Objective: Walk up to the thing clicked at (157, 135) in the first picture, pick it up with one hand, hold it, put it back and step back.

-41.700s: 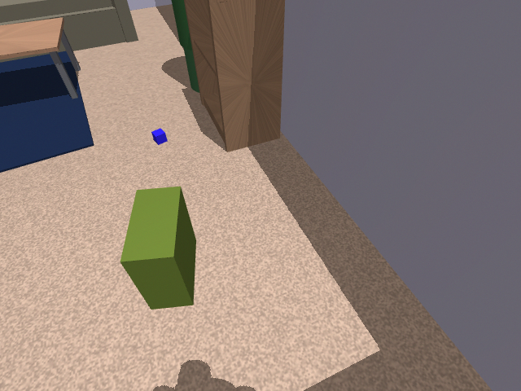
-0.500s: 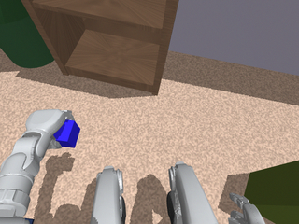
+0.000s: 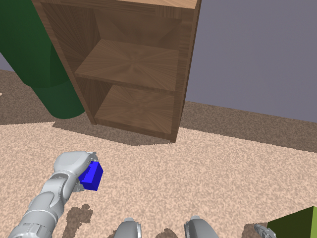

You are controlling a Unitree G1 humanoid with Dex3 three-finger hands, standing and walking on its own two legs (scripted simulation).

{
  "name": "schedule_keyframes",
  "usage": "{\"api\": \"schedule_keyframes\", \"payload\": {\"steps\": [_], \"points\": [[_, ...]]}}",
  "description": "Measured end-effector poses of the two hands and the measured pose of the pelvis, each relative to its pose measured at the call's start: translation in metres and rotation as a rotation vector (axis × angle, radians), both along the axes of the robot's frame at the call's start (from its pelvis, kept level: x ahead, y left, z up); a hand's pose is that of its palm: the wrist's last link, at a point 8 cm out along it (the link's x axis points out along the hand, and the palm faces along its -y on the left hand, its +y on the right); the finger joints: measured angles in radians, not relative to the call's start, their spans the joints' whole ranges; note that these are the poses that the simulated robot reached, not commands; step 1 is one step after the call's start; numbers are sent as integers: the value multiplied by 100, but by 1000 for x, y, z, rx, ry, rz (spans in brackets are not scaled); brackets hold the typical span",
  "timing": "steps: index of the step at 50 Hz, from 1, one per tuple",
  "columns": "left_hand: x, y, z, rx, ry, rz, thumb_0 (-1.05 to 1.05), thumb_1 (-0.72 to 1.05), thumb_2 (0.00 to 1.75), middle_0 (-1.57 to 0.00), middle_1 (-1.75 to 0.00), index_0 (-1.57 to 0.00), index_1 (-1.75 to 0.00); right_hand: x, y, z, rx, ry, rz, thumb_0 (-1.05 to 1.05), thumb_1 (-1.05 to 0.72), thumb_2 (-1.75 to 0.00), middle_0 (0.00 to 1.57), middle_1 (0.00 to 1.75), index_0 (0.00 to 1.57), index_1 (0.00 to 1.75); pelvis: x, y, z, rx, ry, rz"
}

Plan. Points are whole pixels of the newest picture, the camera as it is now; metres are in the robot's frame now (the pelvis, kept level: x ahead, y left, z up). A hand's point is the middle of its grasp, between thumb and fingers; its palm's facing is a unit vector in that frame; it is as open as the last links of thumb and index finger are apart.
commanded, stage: lift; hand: left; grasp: from above
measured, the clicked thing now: (87, 175) +0.34 +0.22 -0.11
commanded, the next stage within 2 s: hold in 0.30 s
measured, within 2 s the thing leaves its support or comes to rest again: neither
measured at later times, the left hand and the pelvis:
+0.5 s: hand (73, 159) +0.35 +0.23 -0.01, palm faces -0.47 -0.03 -0.88, open 9.1 cm; pelvis +0.04 +0.01 +0.06, yaw -1 degrees
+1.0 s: hand (74, 149) +0.36 +0.22 +0.02, palm faces -0.47 -0.02 -0.88, open 9.1 cm; pelvis +0.06 +0.00 +0.08, yaw -1 degrees
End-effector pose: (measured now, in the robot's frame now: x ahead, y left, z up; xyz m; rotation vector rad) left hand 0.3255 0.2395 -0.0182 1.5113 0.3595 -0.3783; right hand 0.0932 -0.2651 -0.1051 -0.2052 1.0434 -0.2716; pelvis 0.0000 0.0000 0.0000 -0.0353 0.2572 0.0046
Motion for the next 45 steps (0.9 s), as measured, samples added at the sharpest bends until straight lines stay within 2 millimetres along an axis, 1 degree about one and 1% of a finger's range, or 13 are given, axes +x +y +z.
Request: {"api": "schedule_keyframes", "payload": {"steps": [8, 18, 31, 37, 45], "points": [[12, -4, 29, 2, -10, 25, 2, 19, 42, -93, -68, -66, -58, 7, 3, 26, 17, -6, -11, 1, -90, -90, 20, 30, 20, 30, 12, 2, 28, 11, -45, -8], [18, -3, 52, -3, 21, 27, 4, 20, 39, -95, -66, -68, -56, 25, 9, 48, 28, -17, -14, 1, -91, -90, 20, 30, 20, 30, 29, 5, 50, 17, -83, -13], [35, -3, 76, 8, 16, 16, 4, 21, 36, -96, -65, -69, -54, 55, 14, 64, 40, -36, -7, 1, -90, -89, 20, 30, 20, 30, 48, 8, 66, 21, -112, -17], [40, -5, 84, 5, 23, 13, 4, 21, 36, -96, -64, -69, -54, 62, 13, 70, 42, -39, -10, 1, -90, -89, 20, 30, 20, 30, 54, 8, 71, 24, -124, -19], [41, -11, 93, 3, 25, -2, 5, 21, 37, -96, -64, -70, -54, 67, 8, 74, 42, -47, -14, 1, -90, -89, 20, 30, 20, 30, 58, 5, 74, 27, -139, -21]]}}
